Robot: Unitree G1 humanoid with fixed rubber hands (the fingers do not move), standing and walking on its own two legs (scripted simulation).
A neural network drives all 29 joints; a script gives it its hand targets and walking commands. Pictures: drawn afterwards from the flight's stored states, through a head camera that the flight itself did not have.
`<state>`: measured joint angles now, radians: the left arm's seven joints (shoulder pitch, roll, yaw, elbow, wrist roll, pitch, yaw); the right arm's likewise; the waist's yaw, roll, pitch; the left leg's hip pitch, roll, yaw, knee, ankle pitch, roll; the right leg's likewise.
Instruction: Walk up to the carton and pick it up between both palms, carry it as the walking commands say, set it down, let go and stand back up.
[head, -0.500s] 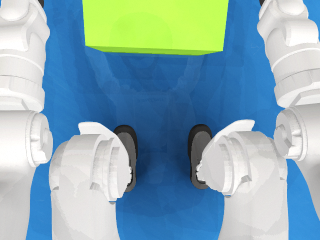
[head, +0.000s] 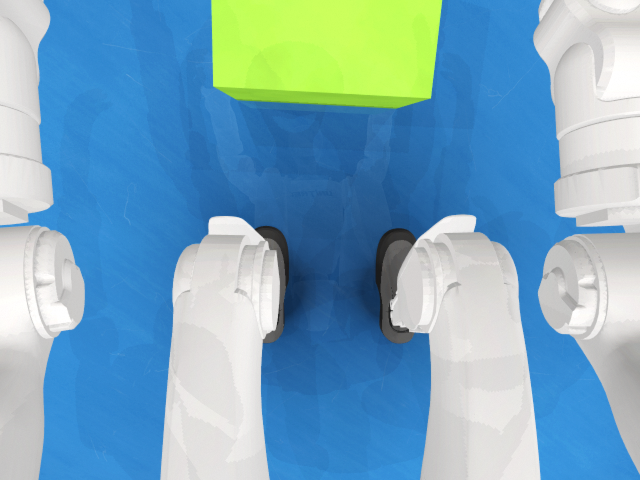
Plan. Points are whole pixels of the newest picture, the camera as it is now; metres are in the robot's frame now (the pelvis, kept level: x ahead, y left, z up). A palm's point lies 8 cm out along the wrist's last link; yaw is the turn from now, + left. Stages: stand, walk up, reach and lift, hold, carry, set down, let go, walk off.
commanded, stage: set down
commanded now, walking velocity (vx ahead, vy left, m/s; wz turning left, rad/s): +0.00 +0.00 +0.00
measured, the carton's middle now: (323, 28) +0.55 +0.02 -0.35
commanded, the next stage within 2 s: let go in 0.84 s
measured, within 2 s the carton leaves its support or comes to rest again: neither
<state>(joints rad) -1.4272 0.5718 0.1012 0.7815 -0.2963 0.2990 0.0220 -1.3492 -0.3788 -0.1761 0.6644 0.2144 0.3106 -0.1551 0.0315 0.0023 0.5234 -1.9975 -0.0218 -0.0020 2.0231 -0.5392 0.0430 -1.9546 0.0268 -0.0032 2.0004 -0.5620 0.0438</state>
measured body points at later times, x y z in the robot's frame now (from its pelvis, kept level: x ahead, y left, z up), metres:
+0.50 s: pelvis +0.00 +0.00 +0.14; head +0.37 +0.03 +0.37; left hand +0.57 +0.27 +0.02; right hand +0.58 -0.18 +0.02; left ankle +0.13 +0.10 -0.40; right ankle +0.13 -0.13 -0.40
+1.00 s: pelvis +0.02 +0.00 +0.23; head +0.37 +0.03 +0.50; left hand +0.55 +0.26 +0.09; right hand +0.55 -0.17 +0.09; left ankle +0.13 +0.10 -0.40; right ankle +0.13 -0.13 -0.40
